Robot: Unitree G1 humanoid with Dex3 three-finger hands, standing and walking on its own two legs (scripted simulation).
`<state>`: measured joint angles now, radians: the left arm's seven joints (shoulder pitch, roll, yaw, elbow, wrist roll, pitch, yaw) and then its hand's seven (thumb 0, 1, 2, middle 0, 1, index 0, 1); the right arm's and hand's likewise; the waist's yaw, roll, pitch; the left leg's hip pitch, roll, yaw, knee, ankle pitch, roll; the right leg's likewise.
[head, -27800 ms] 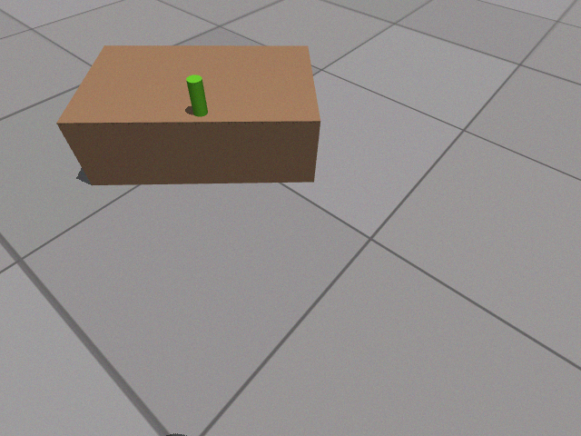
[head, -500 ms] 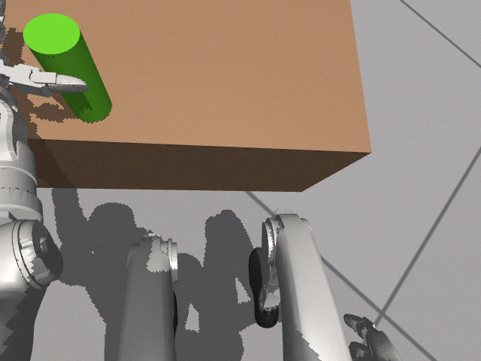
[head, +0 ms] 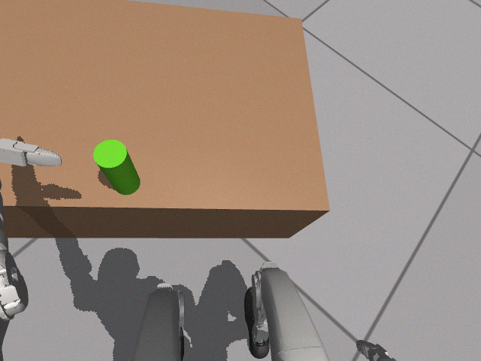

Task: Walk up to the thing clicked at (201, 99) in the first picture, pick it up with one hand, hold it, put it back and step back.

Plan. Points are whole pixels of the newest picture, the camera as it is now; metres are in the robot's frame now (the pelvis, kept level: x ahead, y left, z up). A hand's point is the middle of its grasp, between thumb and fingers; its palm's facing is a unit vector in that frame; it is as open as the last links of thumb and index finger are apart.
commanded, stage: home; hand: left
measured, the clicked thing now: (119, 169) +0.49 +0.19 -0.18
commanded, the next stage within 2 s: none
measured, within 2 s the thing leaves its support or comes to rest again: neither
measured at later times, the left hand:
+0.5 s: hand (67, 231) +0.31 +0.20 +0.03, palm faces +0.13 -0.94 -0.32, open 17.5 cm
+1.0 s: hand (90, 304) +0.22 +0.16 +0.05, palm faces +0.15 -0.95 -0.27, open 17.5 cm
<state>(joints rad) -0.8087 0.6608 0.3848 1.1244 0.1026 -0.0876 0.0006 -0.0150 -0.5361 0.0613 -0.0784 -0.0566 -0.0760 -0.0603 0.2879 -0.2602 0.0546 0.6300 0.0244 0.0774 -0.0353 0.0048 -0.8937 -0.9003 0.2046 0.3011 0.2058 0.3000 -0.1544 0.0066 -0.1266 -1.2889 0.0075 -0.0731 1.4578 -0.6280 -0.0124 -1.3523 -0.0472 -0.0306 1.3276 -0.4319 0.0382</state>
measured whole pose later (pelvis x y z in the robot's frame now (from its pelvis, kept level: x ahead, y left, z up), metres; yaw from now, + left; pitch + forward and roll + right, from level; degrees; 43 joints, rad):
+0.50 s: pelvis +0.05 -0.01 +0.11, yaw +0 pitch +10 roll -1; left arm 0.02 0.26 0.09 0.52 -0.01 0.10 0.13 -0.01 -0.55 0.05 -0.07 -0.06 -0.07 -0.06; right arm 0.26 -0.23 0.02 0.57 0.05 0.00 -0.12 0.01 -0.90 -0.90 0.20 0.30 0.20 0.30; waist -0.05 0.02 -0.10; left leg -0.60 0.04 -0.04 0.92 -0.51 -0.03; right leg -0.69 -0.03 -0.03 0.86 -0.36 0.02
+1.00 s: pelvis +0.05 -0.03 +0.11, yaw +2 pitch +6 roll -1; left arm 0.40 0.18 -0.01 0.12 -0.02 0.20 0.14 -0.01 -0.54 0.05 -0.06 -0.05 -0.06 -0.06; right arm 0.22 -0.21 0.03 0.55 0.02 -0.09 -0.15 0.01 -0.90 -0.90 0.20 0.30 0.21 0.30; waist -0.01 0.03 -0.07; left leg -0.49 0.03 -0.06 0.87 -0.49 -0.04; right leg -0.58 -0.03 -0.05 0.83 -0.36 0.01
